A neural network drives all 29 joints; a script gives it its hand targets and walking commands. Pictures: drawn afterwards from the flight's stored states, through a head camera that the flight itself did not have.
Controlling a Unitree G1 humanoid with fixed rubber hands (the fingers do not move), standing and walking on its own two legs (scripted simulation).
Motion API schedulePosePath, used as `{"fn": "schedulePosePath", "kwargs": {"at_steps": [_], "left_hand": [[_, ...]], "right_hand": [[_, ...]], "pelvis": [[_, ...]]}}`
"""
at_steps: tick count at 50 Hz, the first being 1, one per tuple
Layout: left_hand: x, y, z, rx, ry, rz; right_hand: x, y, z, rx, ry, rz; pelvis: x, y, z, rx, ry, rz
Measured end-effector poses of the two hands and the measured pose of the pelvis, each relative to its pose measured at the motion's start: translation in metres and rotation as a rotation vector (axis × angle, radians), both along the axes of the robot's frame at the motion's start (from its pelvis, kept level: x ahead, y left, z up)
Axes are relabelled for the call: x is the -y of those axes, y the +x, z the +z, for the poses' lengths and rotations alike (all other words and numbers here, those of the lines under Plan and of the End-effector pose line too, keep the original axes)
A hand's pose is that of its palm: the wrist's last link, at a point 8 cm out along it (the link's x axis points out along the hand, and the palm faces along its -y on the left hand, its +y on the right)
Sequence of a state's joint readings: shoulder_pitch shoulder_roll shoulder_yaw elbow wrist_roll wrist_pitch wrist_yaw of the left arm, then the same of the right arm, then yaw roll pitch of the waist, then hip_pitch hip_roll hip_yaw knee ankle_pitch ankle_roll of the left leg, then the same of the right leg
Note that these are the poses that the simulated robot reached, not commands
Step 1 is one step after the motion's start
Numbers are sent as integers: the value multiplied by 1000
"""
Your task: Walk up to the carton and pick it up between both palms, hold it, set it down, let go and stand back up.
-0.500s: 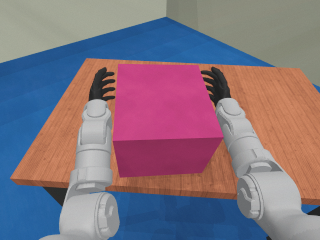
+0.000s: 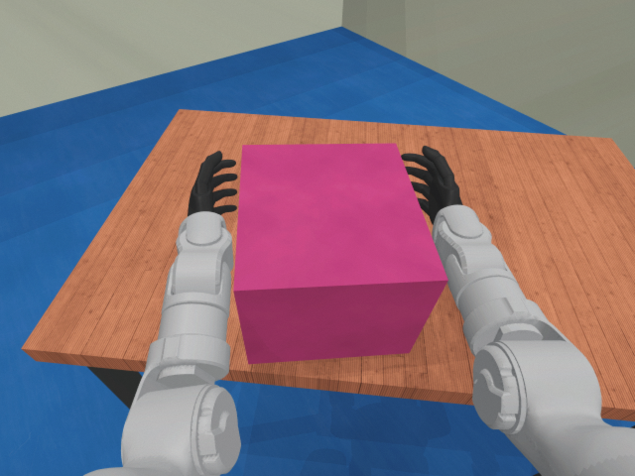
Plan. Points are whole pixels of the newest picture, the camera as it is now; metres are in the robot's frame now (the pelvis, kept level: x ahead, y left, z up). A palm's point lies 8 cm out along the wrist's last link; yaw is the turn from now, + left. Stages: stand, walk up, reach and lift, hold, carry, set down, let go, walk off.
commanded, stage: set down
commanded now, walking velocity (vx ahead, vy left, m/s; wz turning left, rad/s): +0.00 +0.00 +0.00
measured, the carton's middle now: (325, 248) +0.38 +0.03 +0.08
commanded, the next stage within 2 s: none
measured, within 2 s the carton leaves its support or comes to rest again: rests again in 1.32 s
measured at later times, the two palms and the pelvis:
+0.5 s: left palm (209, 223) +0.39 +0.18 +0.11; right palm (439, 211) +0.42 -0.12 +0.11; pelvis +0.01 +0.00 +0.00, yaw +0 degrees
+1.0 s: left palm (213, 231) +0.39 +0.18 +0.10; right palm (439, 216) +0.43 -0.13 +0.10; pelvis +0.01 +0.00 +0.00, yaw +0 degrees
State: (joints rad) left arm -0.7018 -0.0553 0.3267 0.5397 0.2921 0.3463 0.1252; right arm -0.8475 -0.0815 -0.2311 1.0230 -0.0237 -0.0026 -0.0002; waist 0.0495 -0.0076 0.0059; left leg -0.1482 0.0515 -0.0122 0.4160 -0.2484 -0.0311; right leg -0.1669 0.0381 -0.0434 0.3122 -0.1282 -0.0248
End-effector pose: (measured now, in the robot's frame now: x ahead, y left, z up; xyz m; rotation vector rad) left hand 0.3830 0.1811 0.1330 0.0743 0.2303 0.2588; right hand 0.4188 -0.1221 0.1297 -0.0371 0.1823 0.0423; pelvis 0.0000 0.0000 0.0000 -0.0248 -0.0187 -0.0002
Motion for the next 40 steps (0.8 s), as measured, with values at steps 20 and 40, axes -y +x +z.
{"fn": "schedulePosePath", "kwargs": {"at_steps": [20,40], "left_hand": [[-1,3,-17,-20,0,7],[1,4,-27,-29,1,3]], "right_hand": [[-1,6,-12,-19,-20,19],[2,7,-18,-25,-40,25]], "pelvis": [[1,5,0,-7,-1,-1],[1,7,0,-12,-2,-1]]}}
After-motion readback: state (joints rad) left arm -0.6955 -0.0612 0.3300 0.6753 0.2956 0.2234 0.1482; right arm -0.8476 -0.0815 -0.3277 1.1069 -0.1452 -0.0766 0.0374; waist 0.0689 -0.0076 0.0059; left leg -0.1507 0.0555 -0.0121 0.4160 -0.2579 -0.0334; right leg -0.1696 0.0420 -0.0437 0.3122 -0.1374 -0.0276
